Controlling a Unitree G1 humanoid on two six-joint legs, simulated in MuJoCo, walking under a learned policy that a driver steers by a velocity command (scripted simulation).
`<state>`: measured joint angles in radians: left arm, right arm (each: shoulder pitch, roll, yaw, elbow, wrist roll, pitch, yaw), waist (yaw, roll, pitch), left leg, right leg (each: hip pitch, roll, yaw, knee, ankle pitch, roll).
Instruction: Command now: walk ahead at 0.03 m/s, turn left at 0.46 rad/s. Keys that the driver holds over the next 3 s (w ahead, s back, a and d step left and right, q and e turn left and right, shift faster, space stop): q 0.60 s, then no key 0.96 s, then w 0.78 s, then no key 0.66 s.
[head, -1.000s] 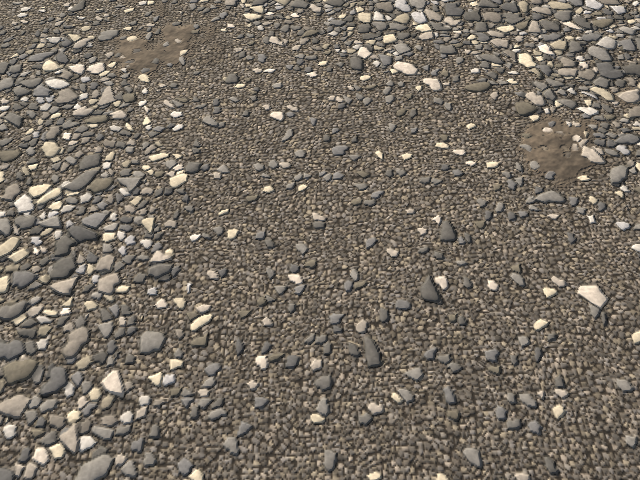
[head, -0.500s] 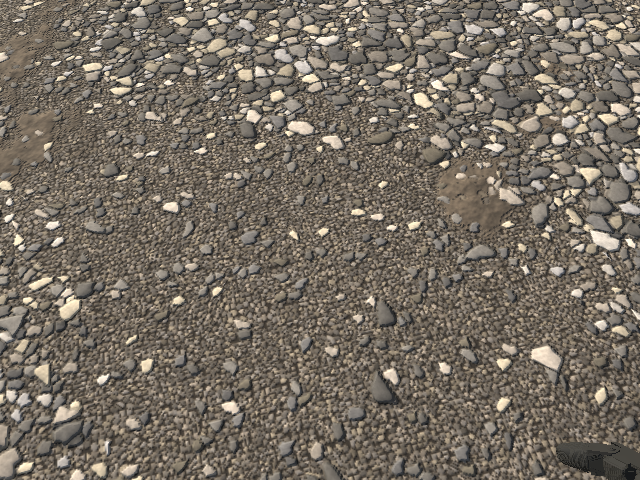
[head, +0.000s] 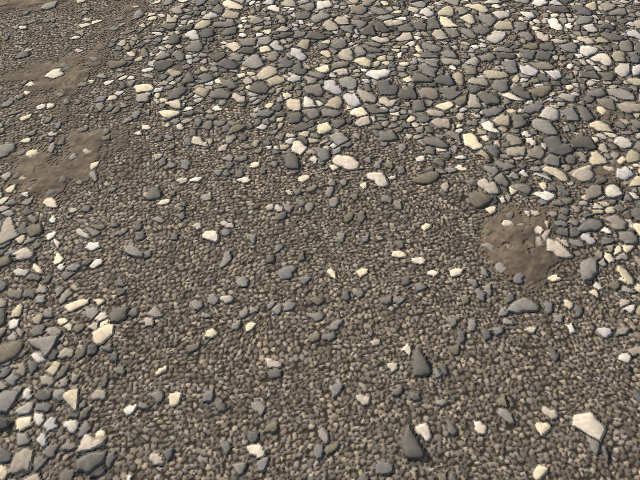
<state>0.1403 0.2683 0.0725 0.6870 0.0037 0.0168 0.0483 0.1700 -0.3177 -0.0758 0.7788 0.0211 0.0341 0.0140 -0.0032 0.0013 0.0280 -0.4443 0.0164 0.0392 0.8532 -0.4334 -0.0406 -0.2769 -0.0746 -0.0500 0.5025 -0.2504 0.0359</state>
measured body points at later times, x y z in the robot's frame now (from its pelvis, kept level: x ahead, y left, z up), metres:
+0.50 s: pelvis +0.01 +0.03 +0.00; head +0.05 +0.05 +0.45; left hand +0.10 +0.34 -0.10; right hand +0.24 -0.21 -0.08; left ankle +0.01 +0.11 -0.74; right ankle +0.08 -0.13 -0.70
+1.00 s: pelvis +0.01 +0.02 +0.00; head +0.03 +0.04 +0.45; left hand +0.01 +0.32 -0.11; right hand +0.26 -0.14 -0.10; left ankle -0.06 +0.13 -0.74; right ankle +0.08 -0.11 -0.74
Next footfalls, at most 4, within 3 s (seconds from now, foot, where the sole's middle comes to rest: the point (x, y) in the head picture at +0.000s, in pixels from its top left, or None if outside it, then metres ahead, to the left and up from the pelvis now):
0.06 left None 0.05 0.11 -0.77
0.60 right None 0.12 -0.09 -0.77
0.94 left None -0.02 0.14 -0.77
2.28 left None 0.39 0.32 -0.77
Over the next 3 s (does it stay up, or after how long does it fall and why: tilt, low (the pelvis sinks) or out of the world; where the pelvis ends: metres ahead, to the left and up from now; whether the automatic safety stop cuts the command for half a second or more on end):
stays up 0.48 0.22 0.00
